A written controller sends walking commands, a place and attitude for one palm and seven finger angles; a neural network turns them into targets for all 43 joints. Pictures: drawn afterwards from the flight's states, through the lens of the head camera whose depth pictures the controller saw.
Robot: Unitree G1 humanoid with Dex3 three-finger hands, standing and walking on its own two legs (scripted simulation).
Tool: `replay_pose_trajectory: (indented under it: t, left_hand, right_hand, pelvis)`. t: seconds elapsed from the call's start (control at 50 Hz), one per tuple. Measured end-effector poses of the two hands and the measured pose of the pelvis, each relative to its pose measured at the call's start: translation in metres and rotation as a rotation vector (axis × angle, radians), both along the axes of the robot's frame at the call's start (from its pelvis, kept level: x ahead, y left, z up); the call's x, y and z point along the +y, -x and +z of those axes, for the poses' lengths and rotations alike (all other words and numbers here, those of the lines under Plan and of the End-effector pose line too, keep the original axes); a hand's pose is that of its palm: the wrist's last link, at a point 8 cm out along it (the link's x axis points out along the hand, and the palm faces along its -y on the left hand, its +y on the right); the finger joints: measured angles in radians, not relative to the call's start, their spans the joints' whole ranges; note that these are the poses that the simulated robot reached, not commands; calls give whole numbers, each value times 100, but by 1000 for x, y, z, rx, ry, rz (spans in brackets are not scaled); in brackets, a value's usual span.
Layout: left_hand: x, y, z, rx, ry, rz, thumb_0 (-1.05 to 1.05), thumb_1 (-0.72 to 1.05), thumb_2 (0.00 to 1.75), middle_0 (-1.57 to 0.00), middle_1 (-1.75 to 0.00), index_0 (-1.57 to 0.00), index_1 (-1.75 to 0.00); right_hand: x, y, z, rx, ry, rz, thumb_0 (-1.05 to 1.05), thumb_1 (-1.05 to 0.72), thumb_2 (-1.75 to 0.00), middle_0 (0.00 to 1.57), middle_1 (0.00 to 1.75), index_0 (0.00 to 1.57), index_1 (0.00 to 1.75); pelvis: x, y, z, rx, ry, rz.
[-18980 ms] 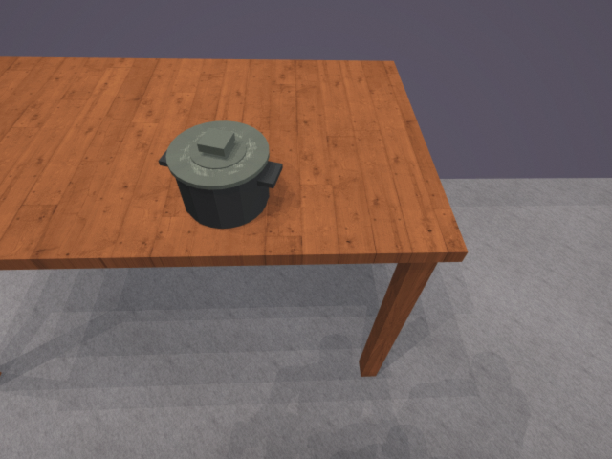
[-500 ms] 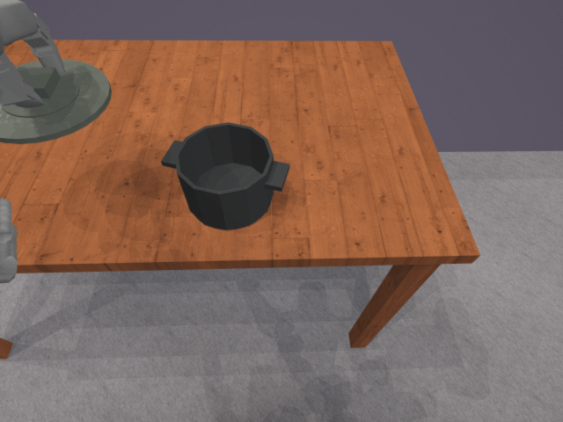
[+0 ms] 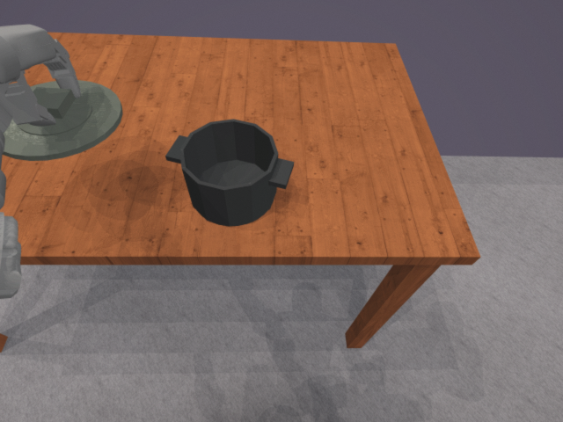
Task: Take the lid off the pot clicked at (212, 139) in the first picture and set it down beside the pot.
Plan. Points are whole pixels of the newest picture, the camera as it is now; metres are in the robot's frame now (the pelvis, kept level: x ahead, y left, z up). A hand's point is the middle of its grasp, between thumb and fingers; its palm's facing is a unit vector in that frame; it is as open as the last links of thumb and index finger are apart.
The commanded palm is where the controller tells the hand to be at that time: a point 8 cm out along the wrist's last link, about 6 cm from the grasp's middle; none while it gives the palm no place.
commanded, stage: lower the lid onto the table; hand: left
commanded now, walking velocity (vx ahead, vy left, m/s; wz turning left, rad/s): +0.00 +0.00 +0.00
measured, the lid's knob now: (49, 102) +0.50 +0.29 +0.17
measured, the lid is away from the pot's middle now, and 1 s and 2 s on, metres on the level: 0.23 0.22 0.22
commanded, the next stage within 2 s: none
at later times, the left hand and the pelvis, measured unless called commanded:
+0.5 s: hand (44, 118) +0.48 +0.30 +0.16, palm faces -0.41 -0.09 -0.91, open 8.1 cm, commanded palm +0.50 +0.30 +0.23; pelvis +0.00 +0.01 +0.00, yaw -1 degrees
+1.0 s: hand (62, 139) +0.48 +0.29 +0.13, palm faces -0.44 -0.09 -0.89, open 8.1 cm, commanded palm +0.51 +0.29 +0.20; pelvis +0.00 +0.01 -0.01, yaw -1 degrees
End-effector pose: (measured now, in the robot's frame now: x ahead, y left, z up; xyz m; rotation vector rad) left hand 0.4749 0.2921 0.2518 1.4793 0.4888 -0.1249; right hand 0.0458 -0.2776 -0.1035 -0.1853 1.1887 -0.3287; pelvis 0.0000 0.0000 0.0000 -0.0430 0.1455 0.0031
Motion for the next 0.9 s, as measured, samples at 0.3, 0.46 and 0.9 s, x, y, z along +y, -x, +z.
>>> replay_pose_trajectory:
  t: [0.3,0.46,0.9]
  left_hand:
    - [0,-6,-20,34,-12,-36,-2,23,83,-82,-104,-57,-90]
    - [3,-9,-30,33,24,-45,-2,23,83,-82,-104,-57,-90]
    - [0,0,-59,72,-1,-103,-2,23,83,-82,-104,-57,-90]
  right_hand:
    - [7,23,-5,69,-6,-27,0,-91,-90,20,30,20,30]
    - [8,25,-2,61,1,-45,0,-91,-90,20,30,20,30]
    - [11,25,-4,66,26,-21,0,-91,-90,20,30,20,30]
  pelvis:
    - [6,-1,-2,18,3,-5]
    - [8,-1,-3,25,5,-15]
    - [12,5,-7,39,13,-7]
